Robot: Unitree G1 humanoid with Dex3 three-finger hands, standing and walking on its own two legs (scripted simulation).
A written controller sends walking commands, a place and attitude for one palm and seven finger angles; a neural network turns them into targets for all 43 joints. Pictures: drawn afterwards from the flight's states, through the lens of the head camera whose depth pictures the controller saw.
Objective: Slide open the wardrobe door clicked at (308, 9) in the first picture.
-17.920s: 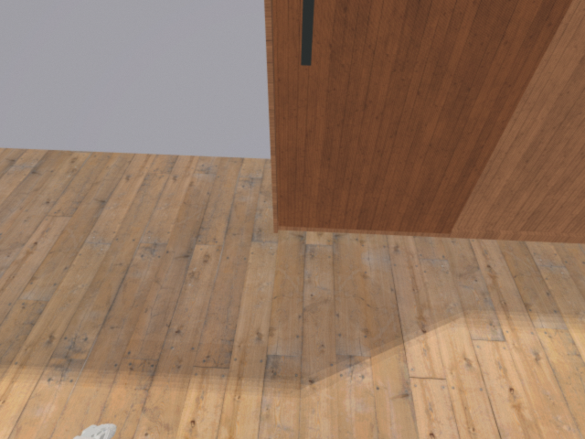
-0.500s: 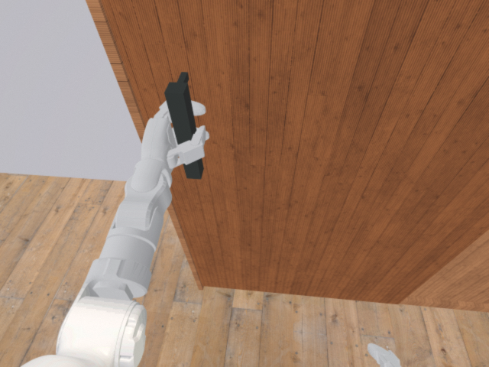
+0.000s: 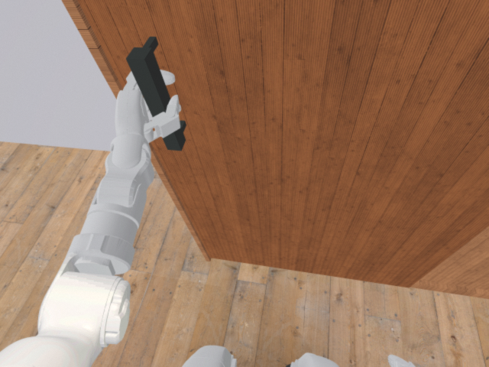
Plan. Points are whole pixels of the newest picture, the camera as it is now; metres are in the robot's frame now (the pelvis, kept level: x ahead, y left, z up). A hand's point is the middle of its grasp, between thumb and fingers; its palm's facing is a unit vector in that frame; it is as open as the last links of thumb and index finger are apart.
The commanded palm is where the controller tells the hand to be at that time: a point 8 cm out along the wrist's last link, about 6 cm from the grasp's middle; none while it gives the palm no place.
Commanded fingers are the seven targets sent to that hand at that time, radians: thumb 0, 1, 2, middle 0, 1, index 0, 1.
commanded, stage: step sideways, sliding the door along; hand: left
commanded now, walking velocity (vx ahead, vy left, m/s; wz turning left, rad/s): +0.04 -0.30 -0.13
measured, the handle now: (165, 97) +0.50 +0.18 +0.15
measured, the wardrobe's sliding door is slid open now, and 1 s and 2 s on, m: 0.00 0.20 0.54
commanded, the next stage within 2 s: none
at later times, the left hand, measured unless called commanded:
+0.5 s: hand (212, 116) +0.45 +0.09 +0.15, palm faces +0.41 -0.90 -0.17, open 7.1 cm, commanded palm +0.41 +0.06 +0.16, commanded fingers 0.00 0.90 0.90 -0.45 -1.40 -0.45 -1.40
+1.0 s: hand (301, 120) +0.44 -0.05 +0.15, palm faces +0.45 -0.88 -0.13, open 7.2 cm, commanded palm +0.39 -0.08 +0.16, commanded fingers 0.00 0.90 0.90 -0.45 -1.40 -0.45 -1.40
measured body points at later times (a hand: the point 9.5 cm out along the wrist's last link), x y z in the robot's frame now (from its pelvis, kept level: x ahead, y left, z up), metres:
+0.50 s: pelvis +0.08 -0.14 +0.01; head +0.19 -0.17 +0.44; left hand +0.42 +0.13 +0.16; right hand +0.32 -0.33 -0.11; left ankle +0.01 +0.03 -0.67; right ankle +0.14 -0.25 -0.72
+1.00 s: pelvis +0.13 -0.27 +0.01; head +0.24 -0.30 +0.44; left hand +0.41 -0.01 +0.16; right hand +0.37 -0.44 -0.11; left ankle +0.05 -0.10 -0.66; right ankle +0.19 -0.35 -0.72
